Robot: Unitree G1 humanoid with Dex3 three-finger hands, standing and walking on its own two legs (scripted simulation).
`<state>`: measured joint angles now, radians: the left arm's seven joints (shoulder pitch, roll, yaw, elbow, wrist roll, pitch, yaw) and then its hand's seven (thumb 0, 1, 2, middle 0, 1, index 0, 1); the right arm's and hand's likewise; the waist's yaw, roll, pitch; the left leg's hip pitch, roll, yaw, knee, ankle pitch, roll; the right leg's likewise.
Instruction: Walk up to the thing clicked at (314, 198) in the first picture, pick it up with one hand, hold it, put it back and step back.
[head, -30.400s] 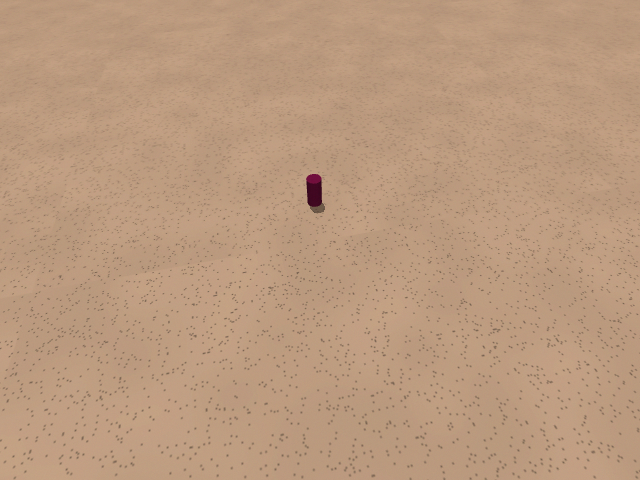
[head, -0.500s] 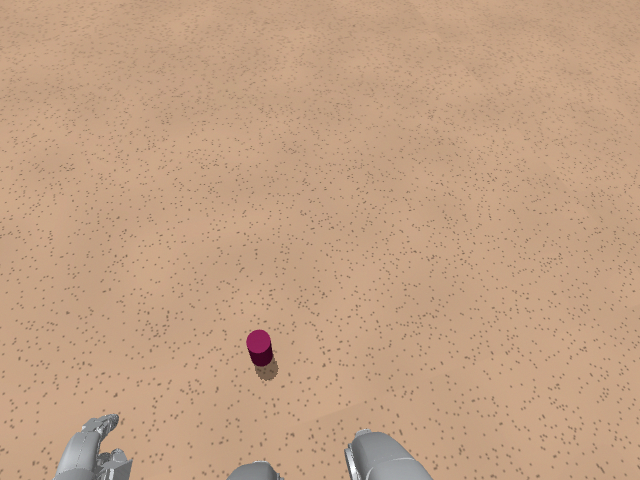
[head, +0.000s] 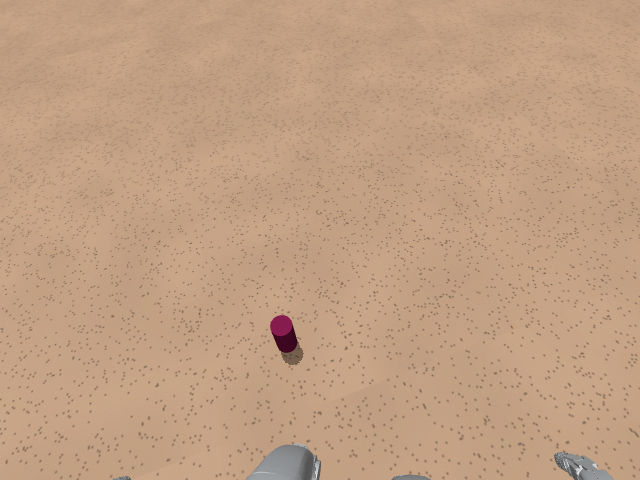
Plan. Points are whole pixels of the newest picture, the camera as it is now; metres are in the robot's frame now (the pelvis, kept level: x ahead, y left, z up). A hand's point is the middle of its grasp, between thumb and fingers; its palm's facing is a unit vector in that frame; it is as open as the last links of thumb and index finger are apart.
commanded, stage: step back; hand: left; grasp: from the side
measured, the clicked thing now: (284, 334) +0.58 +0.17 -0.69
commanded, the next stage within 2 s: none
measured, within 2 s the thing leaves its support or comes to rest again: neither
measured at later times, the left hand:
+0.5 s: hand out of the picture -0.07 +0.28 -0.16, palm faces -0.02 -0.92 -0.38, open 7.4 cm
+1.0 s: hand out of the picture -0.20 +0.26 -0.15, palm faces +0.05 -0.92 -0.39, open 7.4 cm
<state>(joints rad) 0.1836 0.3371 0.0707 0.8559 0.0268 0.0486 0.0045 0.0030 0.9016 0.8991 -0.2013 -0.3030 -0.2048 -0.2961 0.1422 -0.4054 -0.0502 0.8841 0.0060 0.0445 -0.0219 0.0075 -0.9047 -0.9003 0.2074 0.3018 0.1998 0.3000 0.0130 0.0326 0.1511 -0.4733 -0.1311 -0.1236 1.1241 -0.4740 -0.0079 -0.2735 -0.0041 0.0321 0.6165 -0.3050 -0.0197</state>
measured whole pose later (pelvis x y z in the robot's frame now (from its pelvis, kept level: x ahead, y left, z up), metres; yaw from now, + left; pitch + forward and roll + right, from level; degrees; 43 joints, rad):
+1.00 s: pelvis -0.33 -0.02 -0.01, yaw +4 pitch -3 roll +1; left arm 0.09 0.39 0.07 0.78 0.01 0.07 0.03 0.00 0.90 0.90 -0.20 -0.30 -0.20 -0.30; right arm 0.20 -0.36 -0.04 0.89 -0.02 0.04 -0.01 0.01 -0.90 -0.90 0.21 0.30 0.20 0.30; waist -0.01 -0.04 0.19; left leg -0.29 -0.05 -0.01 0.69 -0.34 0.03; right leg -0.45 -0.01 0.04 0.91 -0.47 -0.01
